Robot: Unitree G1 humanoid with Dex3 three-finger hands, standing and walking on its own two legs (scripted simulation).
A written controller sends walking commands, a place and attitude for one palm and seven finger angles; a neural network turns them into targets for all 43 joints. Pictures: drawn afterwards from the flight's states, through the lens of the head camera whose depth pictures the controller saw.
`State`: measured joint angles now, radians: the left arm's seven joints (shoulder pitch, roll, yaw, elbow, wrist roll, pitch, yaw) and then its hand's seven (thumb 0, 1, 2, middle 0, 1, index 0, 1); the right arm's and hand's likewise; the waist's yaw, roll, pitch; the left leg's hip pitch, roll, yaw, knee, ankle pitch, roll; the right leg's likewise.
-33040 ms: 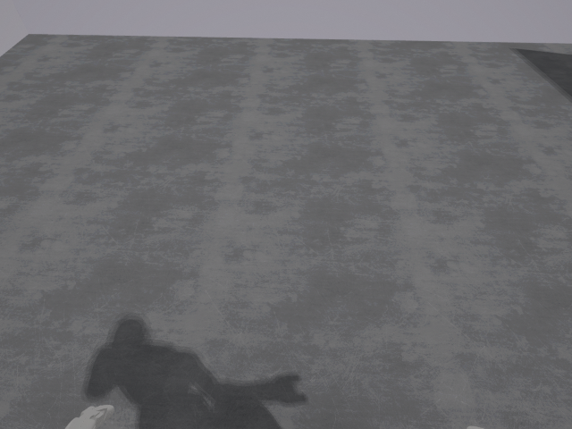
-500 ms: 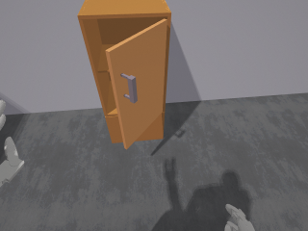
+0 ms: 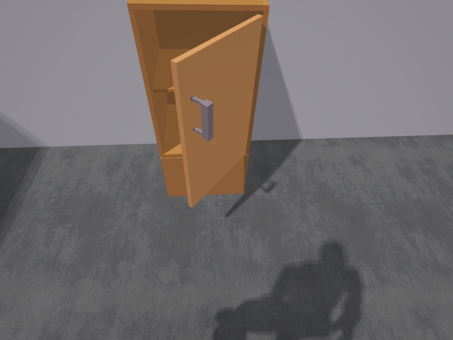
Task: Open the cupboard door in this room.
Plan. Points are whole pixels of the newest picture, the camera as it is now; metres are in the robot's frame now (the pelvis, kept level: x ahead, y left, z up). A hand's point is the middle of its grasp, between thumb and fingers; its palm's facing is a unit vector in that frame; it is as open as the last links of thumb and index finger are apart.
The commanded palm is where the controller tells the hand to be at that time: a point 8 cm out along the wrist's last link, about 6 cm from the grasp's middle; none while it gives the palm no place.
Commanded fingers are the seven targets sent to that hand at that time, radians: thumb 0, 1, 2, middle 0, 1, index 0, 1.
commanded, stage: let the arm hang, fingers relaxed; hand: left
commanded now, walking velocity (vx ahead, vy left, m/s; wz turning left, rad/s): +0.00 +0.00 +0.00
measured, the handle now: (201, 118) +0.65 +0.11 -0.01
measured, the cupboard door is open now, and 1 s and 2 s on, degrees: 49 49 49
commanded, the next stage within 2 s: look to check the result in 0.62 s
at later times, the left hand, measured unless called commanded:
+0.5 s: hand out of the picture -0.02 +0.17 -0.17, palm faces +0.02 -0.99 -0.16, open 7.4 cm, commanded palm none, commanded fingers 0.00 0.90 0.90 -0.20 -0.30 -0.20 -0.30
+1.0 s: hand out of the picture -0.02 +0.18 -0.17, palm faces +0.03 -0.98 -0.19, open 7.4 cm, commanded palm none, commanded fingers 0.00 0.90 0.90 -0.20 -0.30 -0.20 -0.30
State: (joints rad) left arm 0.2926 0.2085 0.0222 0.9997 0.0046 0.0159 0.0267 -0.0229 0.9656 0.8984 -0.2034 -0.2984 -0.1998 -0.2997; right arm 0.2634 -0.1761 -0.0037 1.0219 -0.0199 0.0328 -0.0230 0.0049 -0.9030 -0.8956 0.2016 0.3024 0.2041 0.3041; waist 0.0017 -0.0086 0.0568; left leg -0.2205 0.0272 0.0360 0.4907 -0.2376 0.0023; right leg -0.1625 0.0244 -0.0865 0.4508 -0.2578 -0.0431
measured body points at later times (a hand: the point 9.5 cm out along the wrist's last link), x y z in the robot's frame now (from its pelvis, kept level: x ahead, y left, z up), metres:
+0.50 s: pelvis -0.01 +0.02 +0.00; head -0.01 +0.02 +0.45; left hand -0.02 +0.23 -0.16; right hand -0.04 -0.19 -0.16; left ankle +0.02 +0.12 -0.74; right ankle -0.01 -0.09 -0.74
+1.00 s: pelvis +0.00 +0.02 +0.00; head +0.01 +0.01 +0.45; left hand -0.02 +0.23 -0.16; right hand -0.02 -0.19 -0.16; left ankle +0.02 +0.12 -0.74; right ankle -0.01 -0.09 -0.74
